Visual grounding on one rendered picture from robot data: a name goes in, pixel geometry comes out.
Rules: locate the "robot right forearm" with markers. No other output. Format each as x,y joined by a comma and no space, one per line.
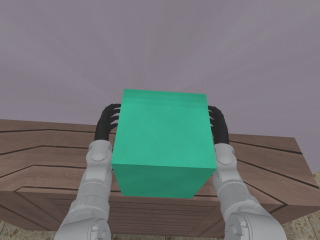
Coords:
230,189

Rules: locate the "carton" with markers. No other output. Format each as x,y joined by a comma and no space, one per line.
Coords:
163,145

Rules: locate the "right robot hand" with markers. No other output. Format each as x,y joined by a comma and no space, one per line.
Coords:
219,128

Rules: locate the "pedestal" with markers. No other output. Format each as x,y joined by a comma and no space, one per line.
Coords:
42,165

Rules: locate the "robot left forearm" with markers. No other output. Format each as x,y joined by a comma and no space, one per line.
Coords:
95,186

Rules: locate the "robot right upper arm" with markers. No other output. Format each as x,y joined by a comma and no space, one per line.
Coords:
242,225

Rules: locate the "left robot hand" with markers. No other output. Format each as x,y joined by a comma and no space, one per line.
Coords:
104,125

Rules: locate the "robot left upper arm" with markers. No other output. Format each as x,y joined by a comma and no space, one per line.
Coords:
94,228

